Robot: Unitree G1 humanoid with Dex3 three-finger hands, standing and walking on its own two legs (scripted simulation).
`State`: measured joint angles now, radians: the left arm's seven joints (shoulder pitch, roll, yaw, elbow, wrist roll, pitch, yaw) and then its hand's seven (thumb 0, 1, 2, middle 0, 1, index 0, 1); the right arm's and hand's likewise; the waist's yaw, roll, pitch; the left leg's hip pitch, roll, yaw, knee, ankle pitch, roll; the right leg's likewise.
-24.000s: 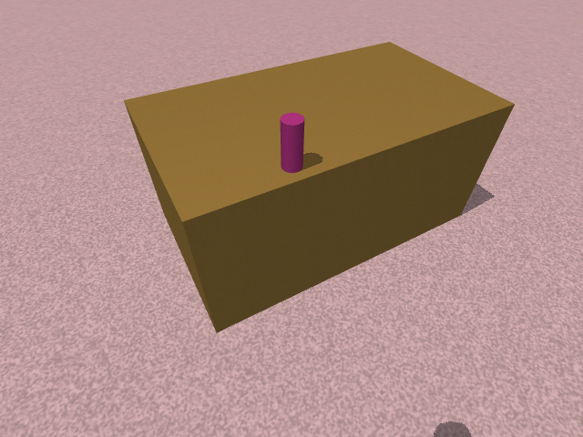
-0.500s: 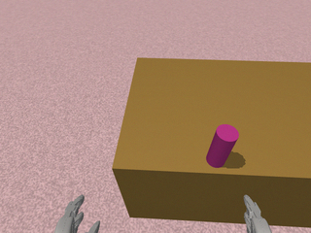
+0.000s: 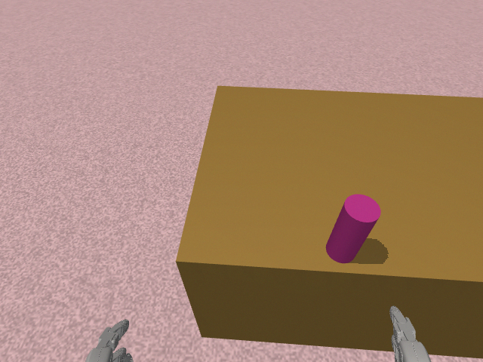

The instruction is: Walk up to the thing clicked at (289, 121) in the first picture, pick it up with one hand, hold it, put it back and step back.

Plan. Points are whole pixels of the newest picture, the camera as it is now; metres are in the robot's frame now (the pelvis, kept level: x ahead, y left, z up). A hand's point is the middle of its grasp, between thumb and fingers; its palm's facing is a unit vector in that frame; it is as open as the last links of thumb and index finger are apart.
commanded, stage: home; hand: right
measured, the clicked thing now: (350, 230) +0.41 -0.20 -0.04
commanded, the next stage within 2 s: stand in 1.90 s
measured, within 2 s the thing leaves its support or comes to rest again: neither
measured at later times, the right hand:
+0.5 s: hand out of the picture +0.16 -0.18 -0.05, palm faces +0.14 +0.95 -0.28, open 17.3 cm
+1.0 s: hand out of the picture +0.16 -0.19 -0.05, palm faces +0.14 +0.95 -0.28, open 17.3 cm
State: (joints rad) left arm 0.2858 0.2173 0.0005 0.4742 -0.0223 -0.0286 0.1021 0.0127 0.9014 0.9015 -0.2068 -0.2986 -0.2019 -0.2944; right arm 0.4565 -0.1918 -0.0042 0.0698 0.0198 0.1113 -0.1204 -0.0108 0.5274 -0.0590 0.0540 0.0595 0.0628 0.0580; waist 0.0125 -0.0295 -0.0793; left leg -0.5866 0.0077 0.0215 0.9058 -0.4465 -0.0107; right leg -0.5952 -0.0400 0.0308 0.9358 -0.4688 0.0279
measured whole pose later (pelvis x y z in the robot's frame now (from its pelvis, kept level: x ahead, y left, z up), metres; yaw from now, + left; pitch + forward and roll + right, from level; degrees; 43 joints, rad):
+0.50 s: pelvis -0.01 +0.00 +0.00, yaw +0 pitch +7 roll +1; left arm 0.27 0.22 -0.01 0.49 -0.01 -0.09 0.14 0.01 0.90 0.90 -0.21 -0.30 -0.20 -0.30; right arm 0.47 -0.19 0.00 0.01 0.01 0.20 -0.14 -0.01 0.51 -0.06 0.06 0.06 0.06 0.06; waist 0.02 -0.03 -0.09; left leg -0.59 0.01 0.03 0.91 -0.44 -0.01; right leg -0.61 -0.04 0.04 0.95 -0.46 0.03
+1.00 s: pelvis -0.01 -0.01 +0.00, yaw +0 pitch +7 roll +2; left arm 0.28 0.21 -0.01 0.50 -0.01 -0.12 0.16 0.01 0.90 0.90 -0.21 -0.30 -0.20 -0.30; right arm 0.47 -0.19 0.00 0.00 0.01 0.23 -0.15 -0.01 0.52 -0.06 0.05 0.06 0.06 0.06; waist 0.02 -0.03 -0.09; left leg -0.59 0.01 0.03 0.91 -0.43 -0.02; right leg -0.62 -0.04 0.04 0.96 -0.46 0.02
